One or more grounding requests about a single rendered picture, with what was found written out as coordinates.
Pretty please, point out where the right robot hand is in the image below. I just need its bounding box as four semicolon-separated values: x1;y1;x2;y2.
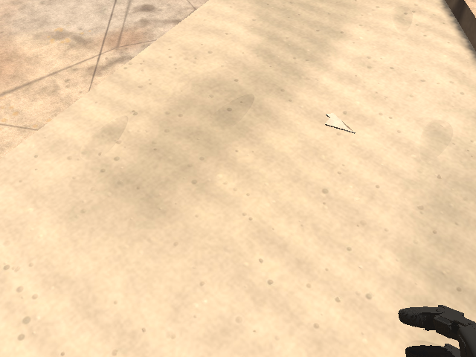
398;305;476;357

